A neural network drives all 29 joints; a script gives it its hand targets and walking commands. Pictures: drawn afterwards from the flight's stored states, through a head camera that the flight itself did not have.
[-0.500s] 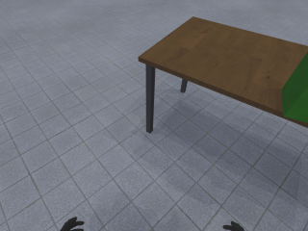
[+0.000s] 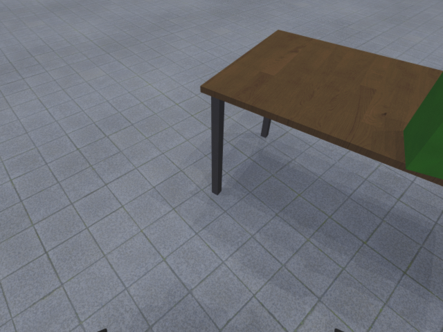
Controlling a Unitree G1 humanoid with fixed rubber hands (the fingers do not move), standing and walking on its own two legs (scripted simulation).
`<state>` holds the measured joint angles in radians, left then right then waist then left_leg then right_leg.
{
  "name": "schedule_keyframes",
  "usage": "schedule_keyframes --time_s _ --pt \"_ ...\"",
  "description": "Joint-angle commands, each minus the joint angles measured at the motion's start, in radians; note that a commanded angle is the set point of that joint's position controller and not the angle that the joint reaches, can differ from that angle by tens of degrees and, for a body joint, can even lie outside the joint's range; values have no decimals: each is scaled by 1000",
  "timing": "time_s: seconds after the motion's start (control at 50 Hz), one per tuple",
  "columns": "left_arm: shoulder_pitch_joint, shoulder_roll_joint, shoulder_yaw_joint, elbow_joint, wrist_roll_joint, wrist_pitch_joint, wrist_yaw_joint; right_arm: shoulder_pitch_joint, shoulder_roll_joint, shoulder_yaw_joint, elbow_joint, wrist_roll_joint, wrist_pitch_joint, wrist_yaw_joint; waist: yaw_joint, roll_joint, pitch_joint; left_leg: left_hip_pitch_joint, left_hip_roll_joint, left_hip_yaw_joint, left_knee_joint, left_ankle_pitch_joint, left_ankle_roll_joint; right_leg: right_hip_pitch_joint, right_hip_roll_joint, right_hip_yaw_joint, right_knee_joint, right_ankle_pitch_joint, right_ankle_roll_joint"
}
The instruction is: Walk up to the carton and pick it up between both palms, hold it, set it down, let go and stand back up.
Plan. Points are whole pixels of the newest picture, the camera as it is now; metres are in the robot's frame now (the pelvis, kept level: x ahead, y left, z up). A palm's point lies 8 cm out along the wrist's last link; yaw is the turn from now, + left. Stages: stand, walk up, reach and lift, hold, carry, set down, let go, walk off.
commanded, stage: stand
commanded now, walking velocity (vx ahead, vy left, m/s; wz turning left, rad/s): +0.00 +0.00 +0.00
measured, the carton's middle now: out of the picture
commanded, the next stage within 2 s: walk up in 0.32 s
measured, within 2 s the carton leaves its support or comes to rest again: neither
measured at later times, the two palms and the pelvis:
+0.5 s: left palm out of the picture +0.07 +0.24 -0.11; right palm out of the picture +0.07 -0.24 -0.11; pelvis -0.01 +0.00 +0.00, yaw +0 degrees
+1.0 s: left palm (160, 325) +0.18 +0.12 -0.11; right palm out of the picture +0.04 -0.40 -0.13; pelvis +0.04 -0.11 -0.02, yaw -20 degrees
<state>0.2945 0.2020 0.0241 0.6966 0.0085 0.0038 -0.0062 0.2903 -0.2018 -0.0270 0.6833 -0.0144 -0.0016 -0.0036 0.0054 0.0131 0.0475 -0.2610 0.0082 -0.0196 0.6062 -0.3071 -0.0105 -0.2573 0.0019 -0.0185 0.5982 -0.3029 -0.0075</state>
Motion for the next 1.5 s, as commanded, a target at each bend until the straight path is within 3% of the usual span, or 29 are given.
schedule_keyframes --time_s 0.0,0.48,0.5,0.52,0.54,0.56,0.58,0.62,0.68,0.74,0.76,0.78,0.8,0.82,0.84,0.86,0.92,1.02,1.06,1.08,1.1,1.12,1.14,1.16,1.24,1.34,1.4,1.44,1.48 --pt "-5 142 42 -101 0 -31 7 7 -139 -41 -101 1 -30 -8 -4 -37 -37 7 64 -75 -119 132 38 -15 -87 100 -136 97 -22" --pt "27 147 32 -71 -6 -31 11 35 -146 -28 -48 4 -30 -8 -3 2 -31 -7 68 -79 -141 95 39 -5 -88 113 -154 70 -26" --pt "34 214 82 -103 38 -6 -25 81 -235 -100 -72 -60 -40 -23 -9 -20 -23 196 150 -130 -143 -226 111 -266 -31 154 3 -149 -54" --pt "8 165 71 -129 44 11 -46 142 -299 -121 -54 -73 -44 -38 -55 124 16 284 326 -318 -282 -352 210 -453 23 47 201 -202 -19" --pt "-41 144 66 -170 73 26 -55 156 -330 -133 -42 -82 -47 -51 -86 160 59 196 522 -465 -362 -343 325 -510 -48 51 436 -233 -2" --pt "-65 172 75 -194 91 38 -60 146 -310 -125 -28 -78 -57 -61 -90 74 101 125 556 -480 -383 -284 359 -528 -106 116 518 -212 2" --pt "-41 180 84 -194 90 41 -66 119 -274 -109 -23 -71 -69 -63 -65 8 110 103 522 -396 -371 -219 335 -519 -124 143 540 -160 12" --pt "32 152 87 -174 64 41 -78 5 -271 -106 -35 -75 -78 -64 -18 95 52 117 448 -206 -340 -152 273 -453 -147 168 494 -119 25" --pt "-8 133 85 -177 38 29 -97 -42 -271 -102 -30 -72 -76 -51 -35 192 45 87 380 -26 -319 -136 243 -340 -148 91 321 -138 35" --pt "63 144 96 -149 22 3 -104 -87 -275 -105 -30 -73 -69 -41 3 170 19 -42 331 122 -211 -203 201 -76 -99 -24 161 -66 -4" --pt "144 162 111 -120 23 -9 -102 -99 -270 -96 -27 -69 -62 -40 43 106 -10 -129 304 169 -120 -276 182 87 -72 -68 87 9 -20" --pt "243 202 131 -77 27 -21 -90 -73 -215 -74 -30 -66 -50 -35 86 -33 -32 -198 233 231 58 -299 152 213 -4 -100 59 -1 -30" --pt "358 268 161 -42 26 -27 -72 -51 -149 -41 -50 -55 -41 -24 156 -224 -66 -279 142 286 343 -305 109 288 13 -11 -3 -59 -63" --pt "327 388 163 -86 33 -28 -57 -84 -106 -31 -124 -27 -35 -10 167 -425 -38 -458 29 241 586 -455 43 178 -211 541 -274 -412 -202" --pt "246 395 157 -98 18 -15 -46 -87 -178 -47 -151 -11 -25 -9 126 -308 20 -464 68 62 651 -461 54 71 -320 825 -437 -631 -311" --pt "203 371 140 -99 11 -15 -35 -88 -206 -49 -150 -10 -26 -6 103 -226 45 -489 101 17 676 -373 52 89 -334 810 -432 -621 -319" --pt "103 315 113 -103 34 -7 -4 33 -215 -53 -91 -7 -44 -3 34 -199 28 -363 148 18 556 -261 38 -20 -289 587 -307 -475 -279" --pt "36 264 85 -87 33 5 -18 115 -179 -52 -92 -6 -51 5 0 -163 27 -68 80 81 218 -116 36 -252 -191 388 -262 -358 -222" --pt "-50 230 67 -101 29 22 -30 303 -192 -78 -47 -14 -57 -5 -108 -73 -10 301 35 124 38 40 56 -496 -99 276 -104 -477 -141" --pt "-43 167 46 -111 29 25 -35 375 -236 -97 -37 -29 -60 -17 -144 77 -32 411 83 33 -35 -53 68 -592 -20 211 103 -506 -85" --pt "-14 92 29 -145 30 19 -40 396 -331 -108 -53 -59 -63 -32 -158 297 -30 332 394 -431 -312 -533 145 -649 106 77 464 -384 -10" --pt "33 175 58 -140 45 34 -37 262 -354 -105 -61 -70 -56 -54 -78 137 79 124 557 -713 -502 -820 217 -624 41 137 612 -297 13" --pt "74 215 70 -119 57 49 -45 167 -326 -88 -77 -63 -58 -66 -28 30 181 13 555 -681 -508 -840 231 -595 -11 149 665 -213 25" --pt "93 211 72 -98 54 51 -53 119 -300 -75 -80 -59 -67 -66 -2 26 223 -17 510 -555 -474 -727 230 -594 -26 143 681 -138 32" --pt "103 176 70 -69 41 26 -77 80 -265 -61 -45 -57 -92 -46 -3 153 126 9 372 -143 -429 -348 206 -452 -62 124 577 -22 45" --pt "-10 135 58 -105 17 1 -84 136 -266 -62 -10 -54 -96 -32 -48 172 121 57 338 86 -364 -114 207 -350 -100 68 272 9 26" --pt "5 137 64 -93 20 -21 -84 141 -296 -71 -16 -46 -81 -23 -38 199 69 39 321 171 -303 -114 202 -171 -64 -18 138 28 0" --pt "80 150 78 -76 29 -36 -71 132 -301 -64 -23 -40 -60 -22 12 121 38 -8 320 214 -146 -24 195 8 -22 -80 31 82 -19" --pt "291 250 121 -6 30 -45 -40 223 -212 -19 -32 -38 -42 -9 99 -131 -101 -100 204 300 298 50 128 264 31 -13 -1 16 -59"
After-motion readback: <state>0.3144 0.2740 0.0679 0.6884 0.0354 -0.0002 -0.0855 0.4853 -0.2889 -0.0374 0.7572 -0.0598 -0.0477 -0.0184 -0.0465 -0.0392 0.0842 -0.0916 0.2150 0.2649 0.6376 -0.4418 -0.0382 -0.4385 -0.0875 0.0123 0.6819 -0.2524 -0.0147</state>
